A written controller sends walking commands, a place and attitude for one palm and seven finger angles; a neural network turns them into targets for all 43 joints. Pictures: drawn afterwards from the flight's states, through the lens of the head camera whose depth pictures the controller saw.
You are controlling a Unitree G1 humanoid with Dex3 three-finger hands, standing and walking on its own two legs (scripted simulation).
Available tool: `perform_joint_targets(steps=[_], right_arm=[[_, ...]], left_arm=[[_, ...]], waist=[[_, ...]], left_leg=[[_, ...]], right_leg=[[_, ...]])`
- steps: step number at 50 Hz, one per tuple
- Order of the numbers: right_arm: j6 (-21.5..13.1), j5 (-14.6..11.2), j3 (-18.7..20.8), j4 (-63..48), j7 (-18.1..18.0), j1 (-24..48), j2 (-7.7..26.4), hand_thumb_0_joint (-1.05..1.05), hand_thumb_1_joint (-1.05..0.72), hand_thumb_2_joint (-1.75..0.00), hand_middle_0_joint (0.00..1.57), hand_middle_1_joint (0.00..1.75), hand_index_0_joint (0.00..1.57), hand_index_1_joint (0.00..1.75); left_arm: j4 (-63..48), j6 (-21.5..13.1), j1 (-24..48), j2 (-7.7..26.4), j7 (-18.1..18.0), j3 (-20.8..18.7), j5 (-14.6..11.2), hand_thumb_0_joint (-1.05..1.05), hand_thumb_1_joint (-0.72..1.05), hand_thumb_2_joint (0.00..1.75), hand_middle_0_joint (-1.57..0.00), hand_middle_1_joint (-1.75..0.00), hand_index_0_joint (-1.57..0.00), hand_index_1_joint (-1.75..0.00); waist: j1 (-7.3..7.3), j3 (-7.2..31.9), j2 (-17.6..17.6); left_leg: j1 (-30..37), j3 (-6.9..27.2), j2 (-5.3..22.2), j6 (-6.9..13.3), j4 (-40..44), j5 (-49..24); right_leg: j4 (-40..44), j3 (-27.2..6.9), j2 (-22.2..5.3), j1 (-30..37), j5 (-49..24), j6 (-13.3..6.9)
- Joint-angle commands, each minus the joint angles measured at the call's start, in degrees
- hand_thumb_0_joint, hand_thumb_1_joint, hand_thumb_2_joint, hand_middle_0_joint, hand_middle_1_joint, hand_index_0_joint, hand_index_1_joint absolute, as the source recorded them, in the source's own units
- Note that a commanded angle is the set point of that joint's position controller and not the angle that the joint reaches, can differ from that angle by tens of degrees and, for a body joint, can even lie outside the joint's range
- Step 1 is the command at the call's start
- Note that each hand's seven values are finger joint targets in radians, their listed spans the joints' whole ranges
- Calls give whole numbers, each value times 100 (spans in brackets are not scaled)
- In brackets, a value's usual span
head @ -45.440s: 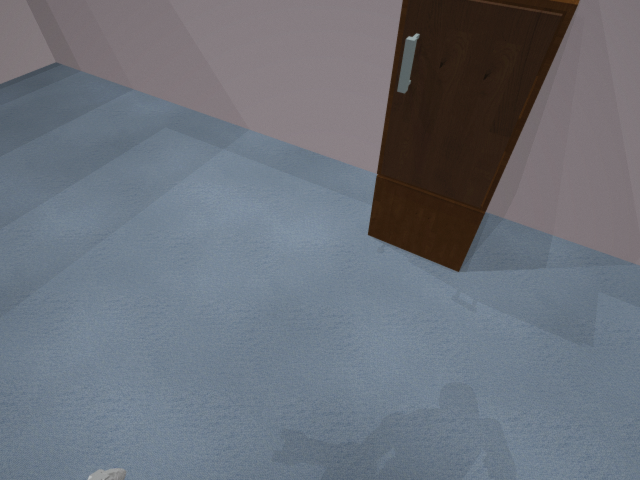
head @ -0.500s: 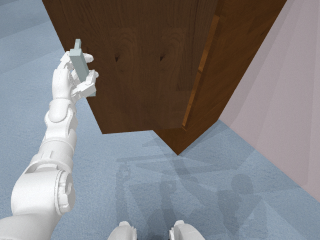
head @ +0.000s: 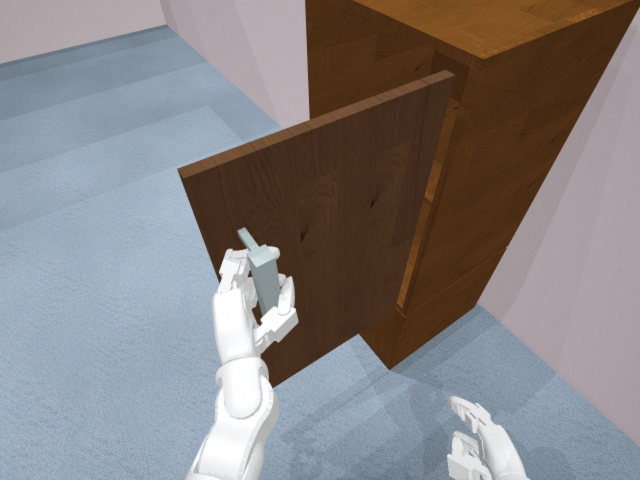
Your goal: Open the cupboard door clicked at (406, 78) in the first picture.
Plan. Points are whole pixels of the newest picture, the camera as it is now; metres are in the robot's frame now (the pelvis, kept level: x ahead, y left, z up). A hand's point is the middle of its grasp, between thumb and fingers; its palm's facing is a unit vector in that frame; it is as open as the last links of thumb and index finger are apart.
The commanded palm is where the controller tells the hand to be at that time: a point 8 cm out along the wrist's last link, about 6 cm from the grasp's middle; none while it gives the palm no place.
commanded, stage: pull the door open along its arc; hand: left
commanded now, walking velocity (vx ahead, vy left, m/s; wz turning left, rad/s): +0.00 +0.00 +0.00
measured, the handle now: (260, 280) +0.35 +0.09 +0.07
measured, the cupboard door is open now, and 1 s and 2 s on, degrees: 89 95 97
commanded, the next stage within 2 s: open thumb and fingers to let go in 0.26 s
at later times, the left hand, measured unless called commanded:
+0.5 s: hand (306, 323) +0.29 +0.03 +0.08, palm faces +0.37 -0.93 -0.03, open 6.7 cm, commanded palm +0.24 +0.07 +0.07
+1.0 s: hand (301, 329) +0.28 +0.04 +0.07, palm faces +0.35 -0.94 -0.01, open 13.9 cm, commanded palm +0.24 +0.07 +0.07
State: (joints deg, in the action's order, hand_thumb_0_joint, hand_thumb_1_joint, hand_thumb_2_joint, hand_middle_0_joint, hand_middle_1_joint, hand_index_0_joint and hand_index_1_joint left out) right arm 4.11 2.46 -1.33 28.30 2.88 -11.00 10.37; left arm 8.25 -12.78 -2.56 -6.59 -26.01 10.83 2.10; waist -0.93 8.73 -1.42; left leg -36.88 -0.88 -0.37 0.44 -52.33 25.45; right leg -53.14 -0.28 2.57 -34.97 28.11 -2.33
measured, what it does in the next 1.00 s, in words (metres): stands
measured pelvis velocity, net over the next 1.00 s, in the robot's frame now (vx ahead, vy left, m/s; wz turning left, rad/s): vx -0.02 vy -0.04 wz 0.07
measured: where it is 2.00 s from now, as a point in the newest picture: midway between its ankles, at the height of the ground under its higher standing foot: outside the picture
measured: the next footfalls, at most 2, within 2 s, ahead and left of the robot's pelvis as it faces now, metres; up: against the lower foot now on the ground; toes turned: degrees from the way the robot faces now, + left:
none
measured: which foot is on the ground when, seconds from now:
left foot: down 0.00-1.00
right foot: down 0.00-1.00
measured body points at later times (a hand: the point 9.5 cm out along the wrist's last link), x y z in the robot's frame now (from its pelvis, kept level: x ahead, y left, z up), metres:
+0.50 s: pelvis +0.00 -0.05 +0.00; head +0.02 -0.09 +0.45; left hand +0.26 +0.08 +0.08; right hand +0.18 -0.27 -0.10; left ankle +0.01 +0.11 -0.69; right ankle -0.02 -0.09 -0.69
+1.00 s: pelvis -0.02 -0.04 +0.00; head +0.00 -0.06 +0.45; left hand +0.26 +0.09 +0.07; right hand +0.17 -0.24 -0.10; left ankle +0.01 +0.12 -0.69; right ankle -0.02 -0.09 -0.69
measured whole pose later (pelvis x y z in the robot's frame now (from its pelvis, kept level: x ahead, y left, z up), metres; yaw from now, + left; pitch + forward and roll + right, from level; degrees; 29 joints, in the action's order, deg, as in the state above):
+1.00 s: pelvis -0.02 -0.04 +0.00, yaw +4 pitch +8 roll +2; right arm 0.0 2.8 -0.3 32.6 0.5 -11.4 11.5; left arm 10.9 -13.0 -2.1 -5.8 -31.4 13.9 2.8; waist -0.6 7.3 -2.6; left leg -36.9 3.7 -1.2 -1.9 -51.2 22.7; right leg -53.5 4.2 2.0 -34.4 27.7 -5.1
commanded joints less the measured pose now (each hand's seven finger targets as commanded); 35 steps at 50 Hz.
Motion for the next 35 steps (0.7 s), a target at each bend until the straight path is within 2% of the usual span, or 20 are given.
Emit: perform_joint_targets(steps=[1,2,3,5,8,10,12,13,14,17,18,19,20,24,25,28,30,33,35], right_arm=[[-87,50,167,-870,-146,396,418,0,-90,-90,20,30,20,30],[-66,22,144,-875,-153,476,386,0,-90,-90,20,30,20,30],[-59,20,136,-880,-164,510,383,0,-90,-90,20,30,20,30],[-61,10,105,-838,-186,647,368,0,-90,-90,20,30,20,30],[-97,12,94,-842,-141,666,336,0,-90,-90,20,30,20,30],[-159,17,87,-852,-92,671,317,0,-90,-90,20,30,20,30],[-229,26,89,-865,-67,638,319,0,-90,-90,20,30,20,30],[-284,36,92,-872,-62,646,335,0,-90,-90,20,30,20,30],[-323,41,104,-846,-65,619,349,0,-90,-90,20,30,20,30],[-404,66,133,-715,-139,550,398,0,-90,-90,20,30,20,30],[-423,64,145,-619,-182,528,417,0,-90,-90,20,30,20,30],[-436,92,179,-622,-203,538,418,0,-90,-90,20,30,20,30],[-453,84,172,-613,-214,546,419,0,-90,-90,20,30,20,30],[-478,48,256,-596,-233,391,467,0,-90,-90,20,30,20,30],[-485,34,258,-612,-233,385,471,0,-90,-90,20,30,20,30],[-520,27,283,-619,-234,363,500,0,-90,-90,20,30,20,30],[-532,23,274,-599,-248,389,500,0,-90,-90,20,30,20,30],[-578,24,279,-579,-252,425,497,0,-90,-90,20,30,20,30],[-609,37,260,-558,-262,433,492,0,-90,-90,20,30,20,30]], left_arm=[[-1749,186,-587,196,-718,-502,324,0,90,90,-40,-135,-40,-135],[-1799,300,-704,1,-685,-327,246,0,90,90,-40,-135,-40,-135],[-1806,390,-862,-135,-631,-209,174,0,90,90,-40,-135,-40,-135],[-1913,465,-961,-162,-586,-178,60,0,90,90,-40,-135,-40,-135],[-2077,534,-1281,-347,-495,83,105,0,90,90,-40,-135,-40,-135],[-2246,541,-1352,-511,-451,316,147,0,90,90,-40,-135,-40,-135],[-2301,543,-1262,-691,-447,542,183,0,90,90,-40,-135,-40,-135],[-2292,566,-1194,-814,-440,699,187,0,90,90,-40,-135,-40,-135],[-2246,553,-1107,-829,-441,729,190,0,90,90,-40,-135,-40,-135],[-2026,380,-357,-506,-534,424,201,0,90,90,-40,-135,-40,-135],[-1975,287,314,-265,-595,282,239,0,90,90,-40,-135,-40,-135],[-1840,240,223,-293,-607,224,241,0,83,87,-40,-134,-40,-134],[-1681,201,162,-327,-579,261,223,0,76,84,-39,-134,-39,-134],[-1625,19,80,-331,-404,301,170,0,48,72,-37,-130,-37,-130],[-1609,-12,99,-395,-362,388,169,0,41,69,-36,-130,-36,-130],[-1629,-117,88,-306,-315,326,138,0,20,60,-35,-127,-35,-127],[-1538,-176,220,-261,-316,279,120,0,6,54,-34,-126,-34,-126],[-1519,-265,402,-229,-350,264,139,0,-15,45,-32,-124,-32,-124],[-1389,-301,541,-241,-385,230,123,0,-29,39,-32,-122,-32,-122]], waist=[[414,1076,504],[335,948,517],[305,803,698],[281,707,703],[265,619,586],[184,671,453],[94,711,566],[44,613,631],[-3,647,718],[-41,714,725],[-143,666,737],[-39,808,716],[-50,791,748],[-10,1133,996],[-22,1062,982],[11,1088,1030],[-13,935,1040],[2,872,939],[-11,829,1002]], left_leg=[[780,17,-100,-12,585,-1807],[848,31,-88,-19,586,-1803],[876,56,-94,-17,579,-1750],[877,75,-118,-33,568,-1666],[901,103,-128,-53,544,-1683],[950,110,-131,-52,481,-1732],[893,164,-150,-59,404,-1691],[862,186,-156,-51,363,-1638],[834,212,-157,-51,343,-1592],[578,270,-200,-56,274,-1336],[482,295,-202,-40,216,-1260],[435,293,-212,-50,197,-1221],[409,302,-214,-40,215,-1168],[350,298,-207,-32,268,-1263],[365,298,-206,-21,285,-1252],[348,312,-196,-9,306,-1202],[294,312,-190,-8,304,-1088],[315,330,-188,5,285,-987],[297,330,-185,10,280,-929]], right_leg=[[1039,21,-193,1286,-2753,55],[1111,43,-205,1280,-2841,68],[1235,30,-225,1299,-2879,96],[1326,-80,-312,1352,-3168,176],[1349,-122,-381,1426,-3507,197],[1293,-144,-451,1415,-3911,243],[1248,-191,-533,1431,-4239,306],[1285,-211,-547,1381,-4237,315],[1276,-232,-587,1353,-4320,356],[1276,-442,-674,1217,-4084,415],[1288,-537,-693,1076,-3878,416],[1295,-603,-729,1139,-3751,425],[1344,-617,-739,1113,-3565,418],[1313,-735,-804,1478,-3956,465],[1329,-721,-808,1454,-3947,470],[1333,-706,-798,1454,-3806,461],[1416,-761,-817,1332,-3461,468],[1520,-815,-803,1179,-2888,421],[1551,-808,-805,1082,-2632,424]])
